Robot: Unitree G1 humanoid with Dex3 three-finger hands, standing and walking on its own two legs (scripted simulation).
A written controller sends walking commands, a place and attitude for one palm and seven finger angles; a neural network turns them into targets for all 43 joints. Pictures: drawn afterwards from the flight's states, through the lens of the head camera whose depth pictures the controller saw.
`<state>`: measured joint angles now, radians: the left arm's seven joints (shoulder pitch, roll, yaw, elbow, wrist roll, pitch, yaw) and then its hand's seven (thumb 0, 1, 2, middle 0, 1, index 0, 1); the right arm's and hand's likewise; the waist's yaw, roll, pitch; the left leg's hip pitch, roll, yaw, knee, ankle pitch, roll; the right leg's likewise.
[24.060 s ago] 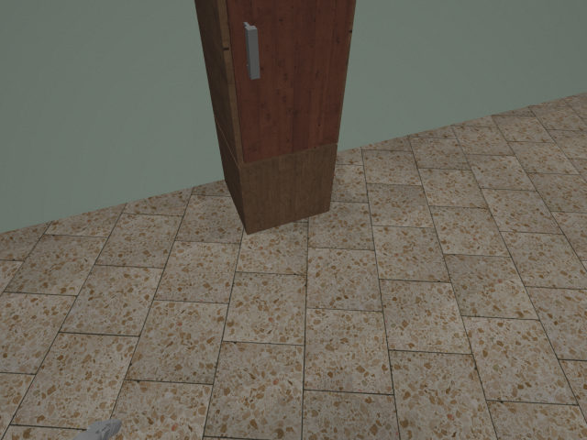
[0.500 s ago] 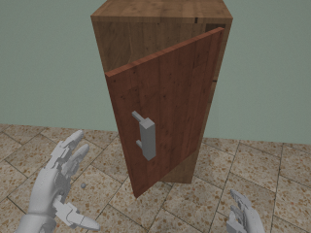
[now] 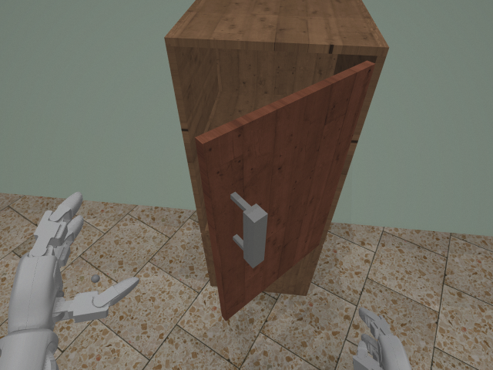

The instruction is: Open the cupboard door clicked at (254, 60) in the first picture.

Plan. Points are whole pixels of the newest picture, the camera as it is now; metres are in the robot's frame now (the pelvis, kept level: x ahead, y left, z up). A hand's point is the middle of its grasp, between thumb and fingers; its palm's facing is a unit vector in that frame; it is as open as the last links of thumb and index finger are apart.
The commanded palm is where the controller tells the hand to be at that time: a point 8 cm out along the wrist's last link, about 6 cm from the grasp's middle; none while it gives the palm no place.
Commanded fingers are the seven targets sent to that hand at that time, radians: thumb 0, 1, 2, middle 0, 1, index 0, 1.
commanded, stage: draw the hand back to the body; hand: left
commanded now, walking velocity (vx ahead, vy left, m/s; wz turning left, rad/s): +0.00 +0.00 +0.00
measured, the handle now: (245, 229) +0.33 +0.05 +0.06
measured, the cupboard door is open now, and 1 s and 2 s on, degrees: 46 46 46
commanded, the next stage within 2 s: step back with the hand held close in 0.68 s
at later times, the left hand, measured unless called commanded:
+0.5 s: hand (78, 254) +0.21 +0.24 +0.15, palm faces +0.44 -0.82 -0.37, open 7.7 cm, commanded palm +0.15 +0.28 +0.17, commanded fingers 0.00 0.90 0.90 -0.20 -0.30 -0.20 -0.30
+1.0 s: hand (86, 257) +0.20 +0.22 +0.16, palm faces +0.39 -0.80 -0.46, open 7.4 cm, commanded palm +0.14 +0.26 +0.18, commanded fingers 0.00 0.90 0.90 -0.20 -0.30 -0.20 -0.30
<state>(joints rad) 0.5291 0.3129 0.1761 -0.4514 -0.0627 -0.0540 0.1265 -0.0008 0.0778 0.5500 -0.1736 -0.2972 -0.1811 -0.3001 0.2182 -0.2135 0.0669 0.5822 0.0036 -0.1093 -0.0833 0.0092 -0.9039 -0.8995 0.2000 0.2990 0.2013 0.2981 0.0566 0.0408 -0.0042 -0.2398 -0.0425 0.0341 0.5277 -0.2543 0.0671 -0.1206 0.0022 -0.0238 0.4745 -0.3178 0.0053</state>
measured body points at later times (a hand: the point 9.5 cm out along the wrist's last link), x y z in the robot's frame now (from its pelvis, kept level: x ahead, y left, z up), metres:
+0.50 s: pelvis +0.01 -0.02 +0.01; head +0.00 -0.03 +0.46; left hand +0.18 +0.28 +0.17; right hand +0.20 -0.24 -0.08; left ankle +0.02 +0.07 -0.74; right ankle -0.04 -0.13 -0.74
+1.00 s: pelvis +0.00 -0.03 +0.01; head +0.00 -0.05 +0.46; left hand +0.17 +0.26 +0.19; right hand +0.18 -0.27 -0.08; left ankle +0.02 +0.07 -0.74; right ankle -0.04 -0.13 -0.74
